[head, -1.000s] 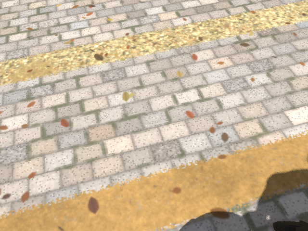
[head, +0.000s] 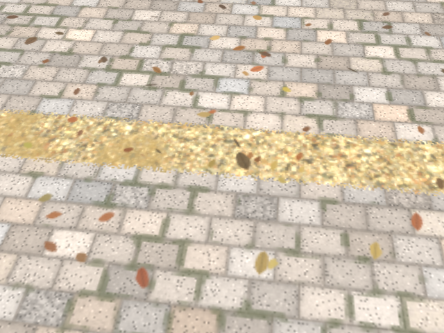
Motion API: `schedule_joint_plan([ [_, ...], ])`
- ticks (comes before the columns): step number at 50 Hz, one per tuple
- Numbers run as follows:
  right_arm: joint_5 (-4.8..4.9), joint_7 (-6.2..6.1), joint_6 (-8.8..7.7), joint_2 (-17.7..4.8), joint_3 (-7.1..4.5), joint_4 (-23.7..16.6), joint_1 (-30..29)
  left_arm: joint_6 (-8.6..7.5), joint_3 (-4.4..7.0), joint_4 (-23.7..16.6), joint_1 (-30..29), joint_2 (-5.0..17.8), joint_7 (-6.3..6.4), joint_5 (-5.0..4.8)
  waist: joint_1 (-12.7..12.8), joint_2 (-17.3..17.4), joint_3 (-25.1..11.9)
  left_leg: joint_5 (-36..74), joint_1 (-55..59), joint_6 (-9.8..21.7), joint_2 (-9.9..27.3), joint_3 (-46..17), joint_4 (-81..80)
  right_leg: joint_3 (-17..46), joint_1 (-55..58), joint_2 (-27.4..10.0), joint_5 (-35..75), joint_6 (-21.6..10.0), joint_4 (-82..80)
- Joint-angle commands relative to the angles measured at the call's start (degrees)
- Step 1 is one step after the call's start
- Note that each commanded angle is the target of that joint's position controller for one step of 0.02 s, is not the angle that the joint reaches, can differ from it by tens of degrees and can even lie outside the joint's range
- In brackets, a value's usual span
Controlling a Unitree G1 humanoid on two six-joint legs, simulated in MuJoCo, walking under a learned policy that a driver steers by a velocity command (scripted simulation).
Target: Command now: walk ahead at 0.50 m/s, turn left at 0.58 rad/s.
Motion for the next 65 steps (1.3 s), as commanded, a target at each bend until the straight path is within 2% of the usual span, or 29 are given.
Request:
schedule_joint_plan([
  [1,-0.01,1.11,-0.91,-0.1,0.53,-4.1,-3.2,-0.83,2.16,-3.7,-5.0,9.2,0.44,-0.33,-1.1,-6.5,0.8,9.2,1.0,0.6,0.8,0.5,-9.0,4.8,0.0,-14.5,16.6,-8.6,-7.6],
  [7,-0.14,2.24,-1.16,-1.2,0.15,-7.4,-9.3,0.61,3.03,-0.1,-0.6,12.3,0.17,-2.22,-0.7,-6.9,2.2,2.2,6.7,5.1,-2.9,4.7,-19.6,0.9,7.2,-17.3,28.4,-6.8,-3.0],
  [9,-0.61,1.91,-1.02,-4.3,-1.76,-5.4,-0.1,1.28,3.03,0.6,-1.3,13.3,0.40,-2.66,-7.0,-7.5,-3.5,1.9,21.4,8.0,-7.3,7.8,-24.0,-2.3,6.7,-15.9,45.6,-5.0,10.1],
  [10,-0.46,1.16,-0.77,-7.6,-3.49,-2.7,8.9,1.27,2.18,0.7,-0.2,11.6,0.67,-2.13,-11.1,-6.4,-8.3,5.0,36.5,9.5,-8.1,6.7,-24.5,-4.1,-0.7,-13.6,42.9,-3.1,21.8],
  [11,-0.64,-0.07,-0.39,-13.4,-4.83,-1.5,16.2,0.80,0.32,-1.3,1.5,6.6,0.59,0.15,-11.8,4.4,-15.3,6.2,55.9,14.8,5.6,-14.0,-24.1,-5.0,-19.7,-8.9,13.9,0.2,43.1],
  [12,-0.22,0.19,-0.96,-15.0,-4.29,-2.4,14.7,-0.57,-1.04,-2.0,4.9,4.2,0.07,-0.38,-8.1,12.0,-24.9,-1.5,63.5,23.9,16.9,-42.4,-34.3,5.3,-32.5,0.0,-21.1,2.1,58.9],
  [13,-0.48,0.68,-1.49,-10.1,-2.86,-2.4,13.9,-1.46,0.44,-2.3,-0.5,9.7,-0.53,-2.61,-10.8,4.4,-21.3,-4.5,60.5,21.3,15.5,-37.1,-36.4,11.7,-37.8,-3.2,-18.8,1.5,62.0],
  [14,-0.67,0.70,-1.92,-7.9,-2.20,-1.9,11.4,-1.79,0.23,-3.3,-4.4,9.4,-0.70,-3.62,-10.1,3.9,-13.1,-1.6,52.7,18.9,13.4,-27.1,-36.4,10.3,-39.9,-5.4,-15.2,0.4,60.4],
  [15,-0.74,0.70,-2.29,-6.1,-1.57,-1.5,7.8,-1.72,0.07,-2.9,-5.6,8.5,-0.25,-2.70,-7.7,-0.2,-8.4,2.9,44.2,16.7,11.0,-20.5,-37.3,10.1,-37.9,-8.0,-10.5,0.1,55.9],
  [17,-1.66,0.73,-3.11,-2.9,-0.63,-1.6,3.7,-0.23,0.43,-1.5,-3.2,8.2,-0.25,-1.80,-4.0,1.8,-5.2,9.2,33.9,15.3,8.3,-13.1,-40.8,11.1,-31.2,-10.3,-5.1,0.3,51.4],
  [20,-1.88,0.54,-4.84,-3.6,-1.06,0.2,3.2,1.88,0.02,-0.5,-2.2,5.5,-0.07,-1.91,-2.6,0.6,-2.9,12.2,29.4,15.8,8.4,-6.8,-45.8,11.9,-30.7,-9.9,0.1,1.6,47.8],
  [24,-2.22,-0.44,-5.33,-3.7,-1.14,2.3,4.3,1.82,-0.09,-1.6,-7.2,4.5,-0.27,-1.67,-4.0,-0.3,0.0,14.6,31.5,13.0,6.6,1.9,-47.8,13.4,-34.5,-8.0,13.5,2.1,35.7],
  [32,-0.88,-1.47,-3.41,-6.1,-1.97,6.4,9.4,1.30,-1.26,-6.9,-18.5,2.5,-3.22,-1.50,-8.4,-1.2,4.1,21.3,44.5,10.2,10.0,9.2,-45.1,7.0,-36.8,-5.2,15.1,-1.3,18.5],
  [35,-0.51,-2.45,-1.89,-8.4,-2.62,6.1,7.9,1.66,-0.15,-8.1,-15.6,4.8,-3.97,-1.40,-5.3,1.9,-0.1,47.2,48.1,8.0,10.3,11.6,-34.8,2.1,-29.6,-0.7,5.4,-4.3,18.4],
  [37,-0.37,-3.21,-1.09,-8.7,-2.43,5.6,6.5,2.01,2.53,-5.4,-1.8,9.6,-3.29,-1.48,2.8,1.5,-7.9,53.1,42.1,5.2,7.4,14.0,-15.0,1.3,-9.3,3.6,6.5,-8.0,14.7],
  [38,-1.58,-3.40,-1.72,-6.1,-1.28,4.4,8.0,2.60,4.21,-4.2,6.5,14.9,-2.04,-1.55,5.4,-6.3,-14.2,32.2,27.6,2.8,4.3,14.3,3.3,16.0,8.8,-5.6,8.7,-12.0,14.0],
  [39,-2.41,-2.19,-3.50,0.7,1.00,2.0,12.5,2.21,4.44,-5.4,3.8,17.7,-1.95,-2.31,-0.8,-19.4,-20.2,-20.7,2.6,-1.2,-9.7,7.1,24.5,49.6,27.2,-19.0,-0.4,-24.3,6.4],
  [40,-0.69,-0.93,-5.89,-4.5,0.08,1.7,7.5,1.97,3.02,-6.0,5.2,13.1,-2.05,-1.84,3.5,-11.6,-23.3,-21.4,-3.7,0.6,-6.9,-4.4,27.5,52.5,29.3,-19.1,-4.8,-22.6,1.6],
  [41,1.22,-0.36,-6.99,-5.8,-0.12,-0.1,2.4,1.67,2.37,-6.0,3.7,10.5,-1.86,-1.35,3.8,-8.7,-15.7,-17.4,-6.2,1.9,-4.4,-3.8,25.2,43.7,23.6,-17.2,-2.4,-19.9,1.3],
  [42,0.56,-0.58,-7.49,-4.7,0.19,-0.6,0.9,1.41,2.09,-6.3,0.2,9.8,-1.88,-1.35,0.8,-2.6,-9.2,-13.5,-5.1,2.2,-1.9,-3.1,18.9,37.3,14.1,-14.8,3.8,-18.1,0.8],
  [43,-1.07,-1.02,-7.27,-5.4,-0.31,-0.3,0.4,1.31,1.51,-7.0,-3.0,7.8,-1.67,-1.32,-1.1,-1.9,-6.7,-11.5,-1.8,1.8,-0.1,-2.7,13.6,32.8,7.6,-12.9,9.6,-17.0,0.0],
  [47,-1.82,-1.08,-4.68,-3.4,-0.16,0.7,4.0,1.05,1.07,-7.9,-5.8,7.4,-0.72,-0.63,-4.7,-4.6,-3.7,-7.2,4.9,-1.5,1.4,-0.4,4.7,24.7,-5.2,-10.3,21.0,-17.2,-3.8],
  [52,-1.62,-0.72,-4.65,-0.6,1.27,-1.0,-5.5,1.20,1.20,-5.5,-2.6,8.9,0.12,-1.07,-0.6,-6.6,-1.4,13.6,9.4,-2.7,-0.8,1.9,-16.3,16.2,-9.2,-5.8,16.9,-12.5,-4.5],
  [57,-0.73,0.46,-5.57,-2.4,0.79,-3.0,-11.1,1.63,1.28,-2.9,1.5,9.5,-0.08,-1.47,1.7,-7.3,0.4,13.7,7.5,-0.1,-2.2,1.0,-24.9,20.8,-0.7,-10.5,11.9,-11.6,-1.1],
  [61,-0.95,0.68,-6.18,-4.8,-0.59,-1.4,-3.0,2.52,1.46,-2.3,0.1,9.8,0.28,-1.32,-3.7,-8.7,-2.3,6.9,17.3,4.2,-4.7,3.4,-29.1,21.1,3.8,-10.6,27.9,-8.8,8.4],
  [62,-1.44,0.35,-6.33,-7.2,-1.63,0.4,4.8,2.56,0.73,-2.8,-0.1,8.0,0.30,-0.89,-7.3,-7.2,-8.6,9.3,29.8,6.7,-2.2,1.4,-27.5,18.4,0.2,-7.4,30.2,-7.0,18.8],
  [63,-2.07,0.13,-6.24,-11.5,-2.58,1.2,13.8,2.27,-0.57,-4.0,2.9,4.7,0.44,0.45,-9.1,1.7,-18.2,10.1,48.1,12.1,9.0,-13.0,-25.7,14.7,-12.1,-1.6,13.4,-4.2,37.2],
  [64,-1.97,0.71,-5.67,-12.8,-2.98,3.3,16.1,1.36,-1.35,-3.8,9.2,1.8,0.28,-1.10,-6.6,17.5,-21.9,1.2,59.6,19.9,17.8,-37.6,-34.5,13.7,-30.1,5.9,-20.2,-0.7,52.8],
  [65,-0.76,0.72,-5.49,-7.6,-1.59,2.5,14.3,1.08,-0.28,-3.3,5.0,7.8,0.22,-1.74,-8.5,8.7,-16.4,-2.4,56.4,17.9,16.7,-36.5,-36.5,17.5,-35.7,2.7,-20.4,-0.5,58.0],
])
